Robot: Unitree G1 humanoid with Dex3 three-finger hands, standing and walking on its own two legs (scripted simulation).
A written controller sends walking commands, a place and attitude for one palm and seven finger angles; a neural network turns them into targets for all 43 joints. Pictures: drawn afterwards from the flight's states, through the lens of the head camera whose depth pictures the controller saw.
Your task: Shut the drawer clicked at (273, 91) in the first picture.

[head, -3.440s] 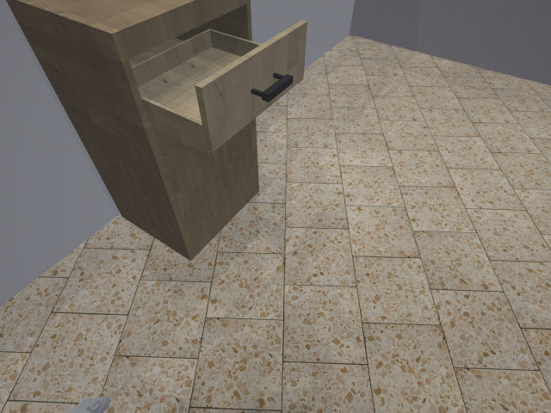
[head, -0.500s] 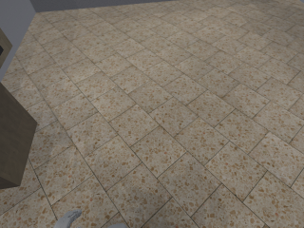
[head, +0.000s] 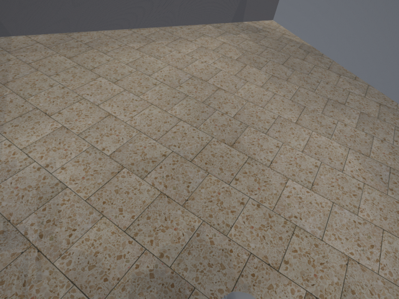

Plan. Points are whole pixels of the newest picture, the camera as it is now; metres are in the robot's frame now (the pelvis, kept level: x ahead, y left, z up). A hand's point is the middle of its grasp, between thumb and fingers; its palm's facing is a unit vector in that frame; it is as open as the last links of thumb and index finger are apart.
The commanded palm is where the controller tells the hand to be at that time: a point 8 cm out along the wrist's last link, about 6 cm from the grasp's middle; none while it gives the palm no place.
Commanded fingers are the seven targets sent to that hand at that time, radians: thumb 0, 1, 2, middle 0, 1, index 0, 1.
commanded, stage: walk around to get in front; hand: left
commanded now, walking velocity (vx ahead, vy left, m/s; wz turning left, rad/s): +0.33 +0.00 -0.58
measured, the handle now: out of the picture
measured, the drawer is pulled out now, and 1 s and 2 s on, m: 0.23 0.23 0.23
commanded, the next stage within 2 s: walk to a spot facing it in 1.04 s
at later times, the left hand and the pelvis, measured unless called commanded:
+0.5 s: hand (182, 219) +0.37 +0.06 -0.19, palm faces -0.29 -0.95 -0.15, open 7.4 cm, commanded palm none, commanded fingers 0.00 0.90 0.90 -0.20 -0.30 -0.20 -0.30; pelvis +0.19 -0.07 -0.03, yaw -15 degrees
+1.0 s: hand (167, 195) +0.44 +0.11 -0.19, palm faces -0.30 -0.94 -0.14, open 7.4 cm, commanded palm none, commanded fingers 0.00 0.90 0.90 -0.20 -0.30 -0.20 -0.30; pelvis +0.41 -0.07 -0.01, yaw -25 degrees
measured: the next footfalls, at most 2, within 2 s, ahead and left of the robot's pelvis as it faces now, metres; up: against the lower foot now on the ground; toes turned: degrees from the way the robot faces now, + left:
right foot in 0.40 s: +0.26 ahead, -0.16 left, +0.00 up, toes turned -21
left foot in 0.84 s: +0.51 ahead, +0.00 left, +0.00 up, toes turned -11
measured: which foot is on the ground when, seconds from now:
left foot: down 0.00-0.40, up 0.42-0.82, down 0.84-1.00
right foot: up 0.00-0.38, down 0.40-0.86, up 0.88-1.00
